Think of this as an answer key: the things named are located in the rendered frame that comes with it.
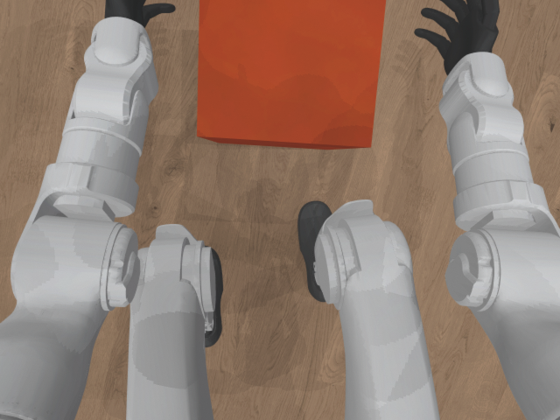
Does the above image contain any robot right thigh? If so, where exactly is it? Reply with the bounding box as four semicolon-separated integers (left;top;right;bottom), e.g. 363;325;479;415
317;214;440;420

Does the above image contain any right robot forearm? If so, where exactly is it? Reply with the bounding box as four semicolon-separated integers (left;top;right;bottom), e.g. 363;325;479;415
439;52;560;238

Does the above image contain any left robot hand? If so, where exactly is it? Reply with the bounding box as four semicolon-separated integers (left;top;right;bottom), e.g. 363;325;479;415
105;0;175;28

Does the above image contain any right robot upper arm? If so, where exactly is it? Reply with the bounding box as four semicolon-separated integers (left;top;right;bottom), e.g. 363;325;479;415
445;227;560;420

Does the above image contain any left robot upper arm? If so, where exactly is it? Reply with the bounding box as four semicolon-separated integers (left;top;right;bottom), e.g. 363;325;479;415
0;215;140;420

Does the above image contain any carton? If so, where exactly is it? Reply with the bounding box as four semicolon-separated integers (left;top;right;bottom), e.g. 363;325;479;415
197;0;386;150

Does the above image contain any left robot forearm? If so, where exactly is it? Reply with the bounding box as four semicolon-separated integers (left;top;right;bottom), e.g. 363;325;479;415
10;17;158;299

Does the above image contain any right robot hand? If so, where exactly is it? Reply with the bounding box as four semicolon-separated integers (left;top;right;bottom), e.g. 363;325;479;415
414;0;500;76

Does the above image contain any robot thigh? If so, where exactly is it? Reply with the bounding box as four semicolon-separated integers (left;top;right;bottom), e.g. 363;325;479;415
317;214;440;420
126;237;216;420

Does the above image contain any robot left thigh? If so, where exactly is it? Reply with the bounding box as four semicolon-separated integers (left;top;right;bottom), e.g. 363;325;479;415
126;237;216;420

